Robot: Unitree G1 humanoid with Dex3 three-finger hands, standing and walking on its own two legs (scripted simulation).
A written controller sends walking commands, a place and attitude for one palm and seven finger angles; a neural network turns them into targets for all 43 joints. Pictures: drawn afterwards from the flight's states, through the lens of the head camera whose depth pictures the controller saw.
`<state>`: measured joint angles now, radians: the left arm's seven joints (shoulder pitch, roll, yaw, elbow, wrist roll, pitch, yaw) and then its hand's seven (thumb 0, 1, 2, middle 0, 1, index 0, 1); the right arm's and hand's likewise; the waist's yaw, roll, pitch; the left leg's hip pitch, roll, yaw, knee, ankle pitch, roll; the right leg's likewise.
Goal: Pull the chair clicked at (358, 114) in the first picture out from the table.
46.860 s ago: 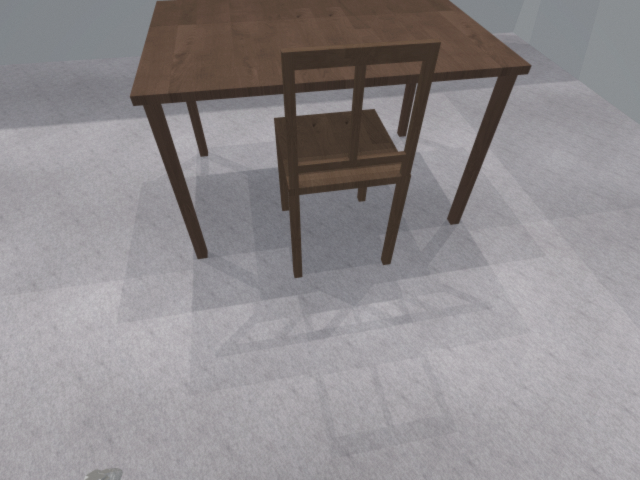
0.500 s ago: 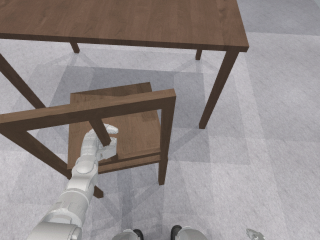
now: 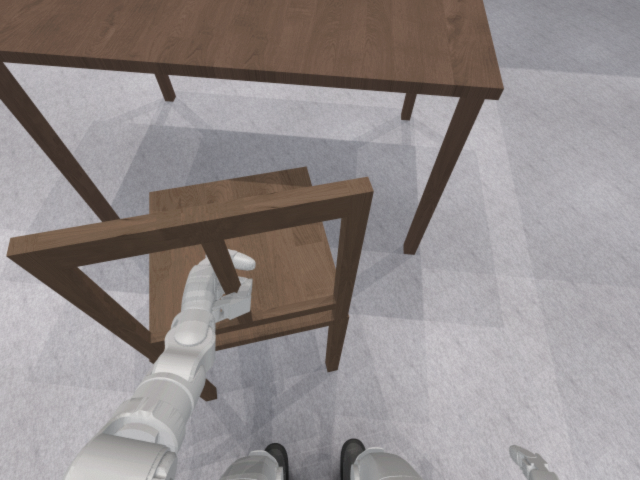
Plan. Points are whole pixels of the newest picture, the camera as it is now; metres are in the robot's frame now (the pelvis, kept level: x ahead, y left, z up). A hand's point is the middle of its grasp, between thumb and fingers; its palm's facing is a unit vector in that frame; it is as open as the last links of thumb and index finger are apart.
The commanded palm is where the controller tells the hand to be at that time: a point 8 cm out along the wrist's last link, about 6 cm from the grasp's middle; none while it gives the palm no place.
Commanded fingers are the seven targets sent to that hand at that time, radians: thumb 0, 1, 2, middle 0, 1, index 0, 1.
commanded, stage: step backward, pulling the chair out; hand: left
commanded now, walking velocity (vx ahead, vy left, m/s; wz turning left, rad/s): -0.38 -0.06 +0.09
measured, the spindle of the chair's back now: (231, 284) +0.38 +0.14 -0.07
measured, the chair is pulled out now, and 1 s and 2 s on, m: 0.34 0.34 0.38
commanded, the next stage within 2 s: none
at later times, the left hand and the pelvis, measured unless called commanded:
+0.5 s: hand (243, 297) +0.36 +0.11 -0.06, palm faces +0.03 -0.98 -0.18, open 5.5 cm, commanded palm +0.35 +0.16 -0.06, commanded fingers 0.00 0.90 0.90 -0.50 -1.45 -0.50 -1.45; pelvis +0.00 -0.01 +0.00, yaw +1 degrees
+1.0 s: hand (242, 297) +0.36 +0.11 -0.06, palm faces +0.01 -0.98 -0.19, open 5.5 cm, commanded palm +0.35 +0.16 -0.06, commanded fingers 0.00 0.90 0.90 -0.50 -1.45 -0.50 -1.45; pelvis +0.00 -0.01 +0.00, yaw +1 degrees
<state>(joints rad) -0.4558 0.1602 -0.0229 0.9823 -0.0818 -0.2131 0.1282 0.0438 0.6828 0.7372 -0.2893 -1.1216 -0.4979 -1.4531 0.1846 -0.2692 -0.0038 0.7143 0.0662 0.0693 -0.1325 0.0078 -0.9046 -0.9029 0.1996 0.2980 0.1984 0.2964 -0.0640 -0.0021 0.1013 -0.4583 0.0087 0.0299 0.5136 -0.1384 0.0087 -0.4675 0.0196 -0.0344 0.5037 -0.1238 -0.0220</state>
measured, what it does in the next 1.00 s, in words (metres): stands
